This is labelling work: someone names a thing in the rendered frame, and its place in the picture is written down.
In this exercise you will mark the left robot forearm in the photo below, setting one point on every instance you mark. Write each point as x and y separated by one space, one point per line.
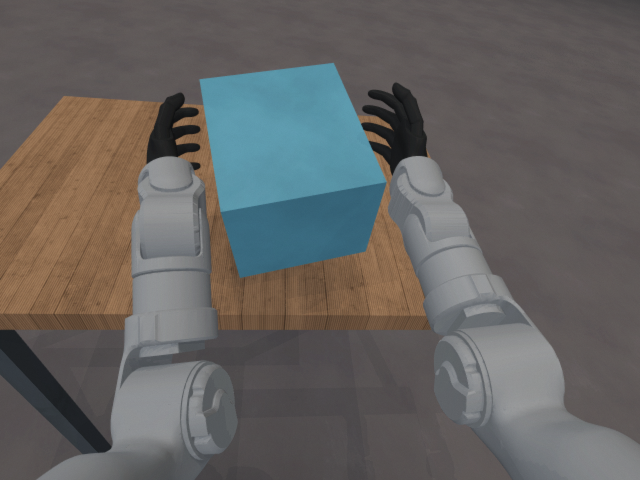
170 267

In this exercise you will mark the robot left upper arm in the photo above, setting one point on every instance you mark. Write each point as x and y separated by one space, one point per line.
167 422

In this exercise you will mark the robot right hand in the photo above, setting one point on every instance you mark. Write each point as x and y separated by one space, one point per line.
407 139

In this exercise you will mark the right robot forearm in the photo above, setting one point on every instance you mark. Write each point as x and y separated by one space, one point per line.
459 288

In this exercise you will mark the table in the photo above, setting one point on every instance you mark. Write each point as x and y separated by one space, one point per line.
68 197

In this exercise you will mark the robot left hand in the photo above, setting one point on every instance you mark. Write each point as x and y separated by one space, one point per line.
162 139

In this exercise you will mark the carton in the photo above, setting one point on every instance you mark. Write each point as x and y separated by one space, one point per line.
297 179

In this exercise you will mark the robot right upper arm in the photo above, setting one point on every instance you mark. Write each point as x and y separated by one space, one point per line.
505 383

